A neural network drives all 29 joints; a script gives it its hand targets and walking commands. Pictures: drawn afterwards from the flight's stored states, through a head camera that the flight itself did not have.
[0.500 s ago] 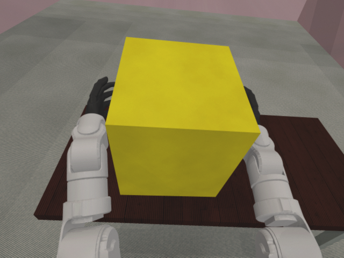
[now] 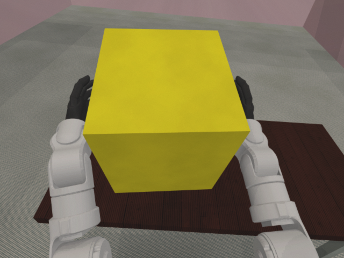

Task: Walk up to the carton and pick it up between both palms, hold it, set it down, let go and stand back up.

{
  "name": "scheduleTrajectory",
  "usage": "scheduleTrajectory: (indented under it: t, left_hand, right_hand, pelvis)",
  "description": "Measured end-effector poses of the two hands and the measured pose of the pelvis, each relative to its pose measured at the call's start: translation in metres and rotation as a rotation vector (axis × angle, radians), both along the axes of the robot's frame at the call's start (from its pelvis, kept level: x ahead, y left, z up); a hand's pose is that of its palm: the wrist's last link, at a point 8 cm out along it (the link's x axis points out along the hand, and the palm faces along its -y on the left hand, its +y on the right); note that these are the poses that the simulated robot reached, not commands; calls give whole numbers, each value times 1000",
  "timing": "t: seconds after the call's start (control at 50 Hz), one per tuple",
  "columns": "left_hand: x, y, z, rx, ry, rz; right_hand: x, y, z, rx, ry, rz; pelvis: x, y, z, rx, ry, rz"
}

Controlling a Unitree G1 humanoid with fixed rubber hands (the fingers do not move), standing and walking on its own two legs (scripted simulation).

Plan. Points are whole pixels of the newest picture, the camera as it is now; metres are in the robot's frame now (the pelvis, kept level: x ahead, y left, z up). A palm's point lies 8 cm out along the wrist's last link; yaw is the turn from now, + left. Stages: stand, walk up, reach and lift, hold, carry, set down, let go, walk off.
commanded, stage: hold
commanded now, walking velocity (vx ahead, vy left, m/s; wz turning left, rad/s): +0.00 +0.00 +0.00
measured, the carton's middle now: (163, 116) +0.39 +0.02 +0.16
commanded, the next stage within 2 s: none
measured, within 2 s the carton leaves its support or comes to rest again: neither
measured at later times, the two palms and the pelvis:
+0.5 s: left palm (94, 103) +0.37 +0.16 +0.21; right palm (252, 106) +0.37 -0.17 +0.20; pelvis +0.01 +0.00 +0.00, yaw -1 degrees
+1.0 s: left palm (93, 120) +0.35 +0.17 +0.18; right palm (247, 130) +0.34 -0.17 +0.16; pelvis -0.01 +0.01 +0.00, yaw -2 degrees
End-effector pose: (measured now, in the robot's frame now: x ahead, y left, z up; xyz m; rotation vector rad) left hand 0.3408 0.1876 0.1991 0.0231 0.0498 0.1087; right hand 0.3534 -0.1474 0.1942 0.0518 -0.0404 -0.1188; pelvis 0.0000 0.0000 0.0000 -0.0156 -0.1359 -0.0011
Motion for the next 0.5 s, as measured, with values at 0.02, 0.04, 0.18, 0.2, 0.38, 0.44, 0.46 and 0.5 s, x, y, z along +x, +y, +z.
scheduleTrajectory:
  t: [0.02, 0.04, 0.18, 0.2, 0.38, 0.44, 0.46, 0.5]
  left_hand:
    - [-1, 1, 4, 6, -2, 1]
    - [-1, 2, 7, 8, 3, 1]
    - [4, -11, -20, 0, 161, -43]
    - [6, -14, -25, -2, 181, -50]
    - [21, -28, 9, 12, 27, -24]
    - [25, -28, 22, 33, 23, -3]
    - [25, -28, 21, 37, 37, -1]
    - [26, -28, 13, 38, 82, -6]
  right_hand:
    - [-1, 1, 3, -5, -2, 0]
    - [-2, 2, 4, -10, 4, -1]
    - [-15, -11, -28, -37, 160, -43]
    - [-15, -14, -35, -38, 180, -50]
    - [5, -26, -4, -8, 28, -41]
    - [15, -27, 13, -26, 22, -20]
    - [17, -28, 14, -36, 34, -16]
    - [19, -27, 10, -52, 74, -15]
  pelvis:
    - [-1, 2, 0, -1, -6, 1]
    - [-2, 4, 0, -2, -12, 0]
    - [-13, 14, 0, 0, -43, -27]
    - [-15, 15, -1, 3, -40, -32]
    - [-6, 7, -1, 7, 33, -27]
    - [2, 2, 0, 1, 16, -22]
    - [4, 1, 1, 0, 7, -20]
    - [8, -2, 1, -2, -11, -16]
